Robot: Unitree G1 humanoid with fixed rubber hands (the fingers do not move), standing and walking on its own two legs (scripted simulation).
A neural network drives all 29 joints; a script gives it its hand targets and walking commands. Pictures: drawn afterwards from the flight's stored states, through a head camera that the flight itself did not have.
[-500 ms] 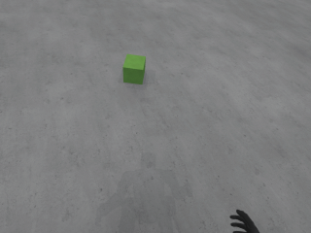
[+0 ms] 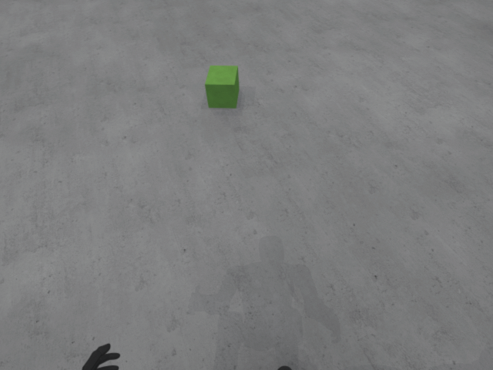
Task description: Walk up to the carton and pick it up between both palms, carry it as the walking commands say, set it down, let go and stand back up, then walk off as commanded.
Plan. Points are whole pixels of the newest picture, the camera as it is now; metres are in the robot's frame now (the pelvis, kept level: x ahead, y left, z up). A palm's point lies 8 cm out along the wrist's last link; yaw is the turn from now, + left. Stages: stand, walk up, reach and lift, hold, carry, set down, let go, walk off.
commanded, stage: walk off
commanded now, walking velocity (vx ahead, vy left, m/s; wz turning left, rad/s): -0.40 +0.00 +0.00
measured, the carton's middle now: (223, 86) +1.83 +0.11 -0.69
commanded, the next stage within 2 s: stand in 0.72 s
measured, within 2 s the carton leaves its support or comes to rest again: neither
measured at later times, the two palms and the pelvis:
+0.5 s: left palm out of the picture -0.18 +0.29 -0.13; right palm out of the picture -0.11 -0.25 -0.11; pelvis -0.23 +0.02 +0.00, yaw -2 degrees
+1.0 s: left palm out of the picture -0.35 +0.28 -0.13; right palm out of the picture -0.40 -0.26 -0.13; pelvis -0.43 +0.02 -0.01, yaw +0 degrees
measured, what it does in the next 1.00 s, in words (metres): walks backwards: left foot, then right foot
